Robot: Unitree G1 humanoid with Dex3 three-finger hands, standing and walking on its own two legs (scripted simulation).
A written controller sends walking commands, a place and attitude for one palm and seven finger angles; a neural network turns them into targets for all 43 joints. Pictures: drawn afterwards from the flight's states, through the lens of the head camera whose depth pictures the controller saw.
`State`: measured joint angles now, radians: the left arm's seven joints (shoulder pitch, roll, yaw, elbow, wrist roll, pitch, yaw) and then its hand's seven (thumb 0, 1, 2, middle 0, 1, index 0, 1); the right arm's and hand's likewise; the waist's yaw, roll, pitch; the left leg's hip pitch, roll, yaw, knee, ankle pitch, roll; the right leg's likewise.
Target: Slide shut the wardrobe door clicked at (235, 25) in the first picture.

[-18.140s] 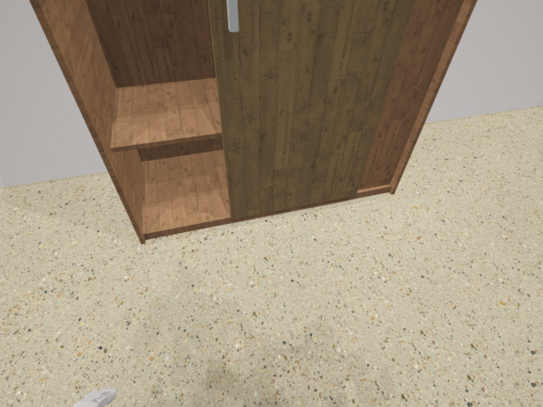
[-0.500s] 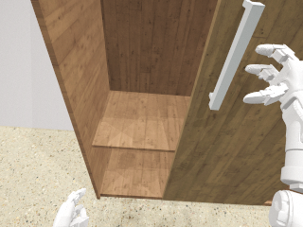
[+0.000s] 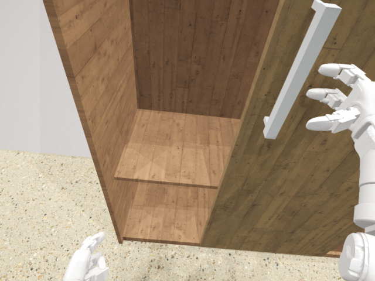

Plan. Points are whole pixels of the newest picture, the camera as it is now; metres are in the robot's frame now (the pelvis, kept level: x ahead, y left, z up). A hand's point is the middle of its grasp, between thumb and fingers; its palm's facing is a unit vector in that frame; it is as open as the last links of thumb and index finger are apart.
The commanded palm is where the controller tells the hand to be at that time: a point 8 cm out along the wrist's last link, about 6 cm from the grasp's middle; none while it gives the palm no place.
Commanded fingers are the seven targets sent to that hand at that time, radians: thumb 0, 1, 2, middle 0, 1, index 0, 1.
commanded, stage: feel for the door with the fingertips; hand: right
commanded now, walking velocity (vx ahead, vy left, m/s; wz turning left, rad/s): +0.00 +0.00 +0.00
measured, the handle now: (290, 78) +0.44 -0.16 +0.26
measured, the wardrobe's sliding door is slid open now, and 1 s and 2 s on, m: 0.40 0.40 0.40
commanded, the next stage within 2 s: slide the fingers in behind the handle in 0.76 s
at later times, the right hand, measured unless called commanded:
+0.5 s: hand (308, 102) +0.38 -0.18 +0.25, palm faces +0.05 +1.00 -0.03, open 13.9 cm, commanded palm +0.36 -0.24 +0.25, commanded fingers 0.00 0.50 -0.30 0.30 1.20 0.30 1.20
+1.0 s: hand (311, 96) +0.40 -0.19 +0.26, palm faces +0.04 +1.00 -0.02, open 13.9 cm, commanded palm +0.37 -0.24 +0.25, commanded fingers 0.00 0.50 -0.30 0.30 1.20 0.30 1.20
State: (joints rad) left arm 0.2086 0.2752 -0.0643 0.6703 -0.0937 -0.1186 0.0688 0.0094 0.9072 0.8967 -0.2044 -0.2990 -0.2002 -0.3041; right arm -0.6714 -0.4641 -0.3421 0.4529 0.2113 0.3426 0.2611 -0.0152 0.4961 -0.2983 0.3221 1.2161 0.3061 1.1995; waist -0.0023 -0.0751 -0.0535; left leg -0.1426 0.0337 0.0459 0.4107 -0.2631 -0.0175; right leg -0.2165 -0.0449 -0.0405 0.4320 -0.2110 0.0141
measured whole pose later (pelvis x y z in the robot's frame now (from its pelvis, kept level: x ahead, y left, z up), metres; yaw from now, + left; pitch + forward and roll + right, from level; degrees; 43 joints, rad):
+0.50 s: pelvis +0.00 +0.01 +0.00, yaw +0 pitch -2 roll +0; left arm 0.14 0.25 -0.08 0.68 -0.08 -0.10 0.07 0.01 0.91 0.90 -0.20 -0.30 -0.20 -0.30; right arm -0.65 -0.35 -0.28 0.32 0.21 0.39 0.16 -0.02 0.50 -0.30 0.31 1.21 0.31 1.20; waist -0.02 -0.06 -0.05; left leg -0.12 0.03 0.05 0.42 -0.27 -0.01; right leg -0.19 -0.05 -0.03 0.43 -0.21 0.02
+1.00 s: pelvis -0.01 +0.00 +0.00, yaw +0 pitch -1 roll +0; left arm 0.24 0.27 -0.05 0.72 -0.08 -0.12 0.08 0.01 0.91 0.90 -0.20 -0.30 -0.20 -0.30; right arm -0.73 -0.39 -0.29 0.48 0.20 0.30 0.19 -0.02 0.50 -0.30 0.35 1.24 0.30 1.20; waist 0.00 -0.06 -0.04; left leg -0.13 0.03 0.05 0.40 -0.25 -0.02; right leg -0.21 -0.05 -0.04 0.43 -0.20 0.01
